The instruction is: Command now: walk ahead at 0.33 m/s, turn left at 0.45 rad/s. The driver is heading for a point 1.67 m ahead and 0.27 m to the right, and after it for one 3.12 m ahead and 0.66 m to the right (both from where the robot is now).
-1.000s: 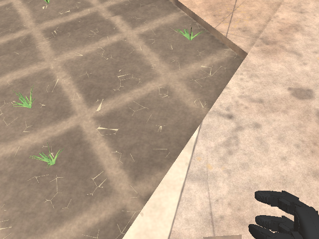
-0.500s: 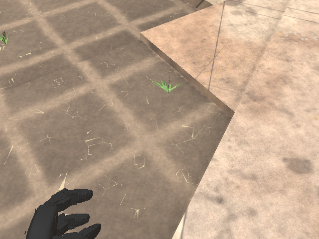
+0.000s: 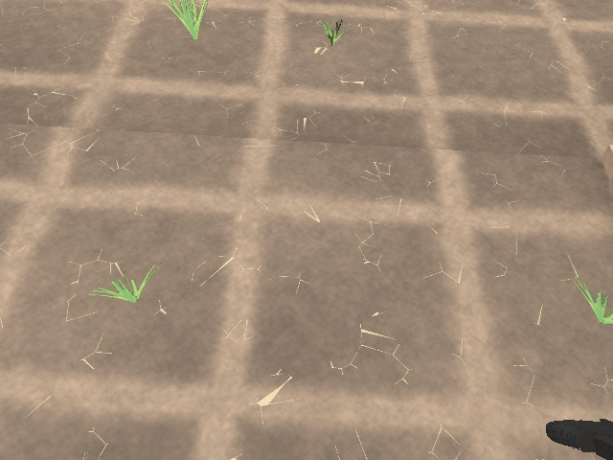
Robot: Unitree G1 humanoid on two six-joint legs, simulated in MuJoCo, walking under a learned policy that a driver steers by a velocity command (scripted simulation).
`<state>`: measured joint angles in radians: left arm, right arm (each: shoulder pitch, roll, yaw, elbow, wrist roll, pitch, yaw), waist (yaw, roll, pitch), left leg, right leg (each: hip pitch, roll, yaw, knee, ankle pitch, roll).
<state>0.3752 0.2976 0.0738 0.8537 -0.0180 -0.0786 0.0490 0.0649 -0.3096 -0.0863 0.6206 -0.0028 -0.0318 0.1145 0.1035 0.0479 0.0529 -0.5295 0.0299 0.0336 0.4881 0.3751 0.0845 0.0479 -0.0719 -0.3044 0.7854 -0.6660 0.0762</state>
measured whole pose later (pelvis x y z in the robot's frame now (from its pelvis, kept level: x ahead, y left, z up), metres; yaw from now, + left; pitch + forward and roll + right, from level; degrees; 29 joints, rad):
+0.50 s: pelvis +0.15 -0.04 -0.04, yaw +5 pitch +1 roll +1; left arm 0.20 0.20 0.03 0.78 0.02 0.01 0.03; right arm 0.19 -0.19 -0.02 0.85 -0.03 -0.01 0.00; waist -0.01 -0.03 -0.04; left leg -0.32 -0.08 -0.01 0.57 -0.27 0.05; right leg -0.36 -0.08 0.04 0.56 -0.25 0.07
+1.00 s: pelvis +0.20 -0.07 -0.03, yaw +6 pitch -1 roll +0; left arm 0.23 0.18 0.05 0.95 0.00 -0.03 0.02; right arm 0.22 -0.18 -0.06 1.03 0.00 0.04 -0.04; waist -0.01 -0.01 0.02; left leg -0.19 -0.01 -0.05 0.53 -0.33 -0.01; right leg -0.24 -0.02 -0.01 0.55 -0.30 0.01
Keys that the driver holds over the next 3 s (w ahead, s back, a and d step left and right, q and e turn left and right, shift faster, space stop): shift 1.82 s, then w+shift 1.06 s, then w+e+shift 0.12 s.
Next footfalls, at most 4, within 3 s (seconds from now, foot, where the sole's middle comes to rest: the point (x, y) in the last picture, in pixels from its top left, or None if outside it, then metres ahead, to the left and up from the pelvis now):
0.02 left None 0.20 0.06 -0.80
0.44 right None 0.25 -0.19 -0.80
2.14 left None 0.28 0.10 -0.80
2.60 right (376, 344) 0.77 -0.09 -0.80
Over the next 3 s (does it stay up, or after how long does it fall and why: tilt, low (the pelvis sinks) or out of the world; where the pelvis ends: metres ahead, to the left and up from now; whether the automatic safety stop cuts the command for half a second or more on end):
stays up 0.90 0.03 -0.04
